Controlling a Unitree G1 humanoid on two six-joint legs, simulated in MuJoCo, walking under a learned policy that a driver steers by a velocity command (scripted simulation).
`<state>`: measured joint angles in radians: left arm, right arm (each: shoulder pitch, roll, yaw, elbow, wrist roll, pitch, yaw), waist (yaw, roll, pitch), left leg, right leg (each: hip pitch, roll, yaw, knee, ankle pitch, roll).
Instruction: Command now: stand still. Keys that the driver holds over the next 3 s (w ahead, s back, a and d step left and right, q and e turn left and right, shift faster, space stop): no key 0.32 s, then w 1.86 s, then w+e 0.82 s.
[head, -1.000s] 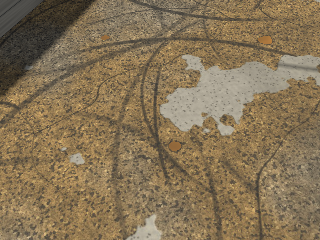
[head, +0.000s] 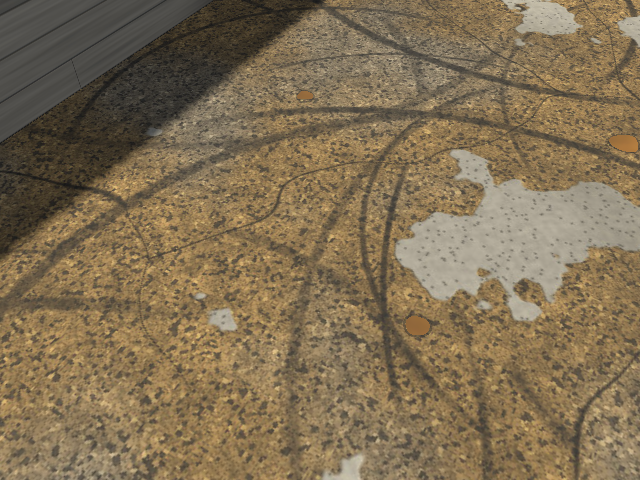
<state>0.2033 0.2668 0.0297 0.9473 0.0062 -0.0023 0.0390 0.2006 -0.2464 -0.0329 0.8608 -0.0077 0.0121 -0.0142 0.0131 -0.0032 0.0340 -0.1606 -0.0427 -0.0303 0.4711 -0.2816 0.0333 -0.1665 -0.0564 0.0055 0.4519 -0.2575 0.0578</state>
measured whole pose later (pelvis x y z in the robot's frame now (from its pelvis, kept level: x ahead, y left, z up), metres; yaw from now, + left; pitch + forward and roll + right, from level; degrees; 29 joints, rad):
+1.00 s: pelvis +0.21 -0.05 -0.01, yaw -1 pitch +2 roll +0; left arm 0.50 0.21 0.02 1.07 -0.01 -0.08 0.02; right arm -0.06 -0.24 -0.03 0.84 0.03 -0.08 0.04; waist 0.10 0.03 0.04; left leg -0.60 0.04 0.04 0.54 0.03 0.04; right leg 0.19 0.03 -0.03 0.13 -0.35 -0.04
